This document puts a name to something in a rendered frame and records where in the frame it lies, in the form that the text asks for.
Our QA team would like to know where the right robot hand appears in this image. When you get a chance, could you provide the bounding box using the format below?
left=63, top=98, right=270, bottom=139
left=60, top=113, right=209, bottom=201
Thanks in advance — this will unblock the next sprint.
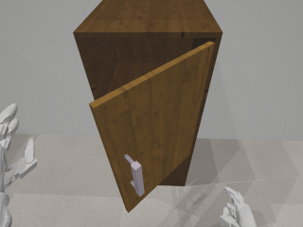
left=220, top=186, right=257, bottom=227

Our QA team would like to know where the left robot hand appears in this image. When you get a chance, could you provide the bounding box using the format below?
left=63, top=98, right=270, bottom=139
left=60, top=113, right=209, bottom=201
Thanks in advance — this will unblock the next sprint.
left=0, top=103, right=37, bottom=193

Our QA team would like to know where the left robot forearm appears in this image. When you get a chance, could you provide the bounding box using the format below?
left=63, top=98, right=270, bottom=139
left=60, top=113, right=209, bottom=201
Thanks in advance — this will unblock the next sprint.
left=0, top=192, right=12, bottom=227

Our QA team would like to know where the handle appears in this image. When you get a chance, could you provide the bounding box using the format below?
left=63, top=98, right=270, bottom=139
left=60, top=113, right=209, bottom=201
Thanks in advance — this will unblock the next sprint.
left=124, top=154, right=145, bottom=197

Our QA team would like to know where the cupboard door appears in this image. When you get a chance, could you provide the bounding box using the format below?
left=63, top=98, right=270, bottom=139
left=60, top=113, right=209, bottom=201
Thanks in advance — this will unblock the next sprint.
left=89, top=41, right=215, bottom=213

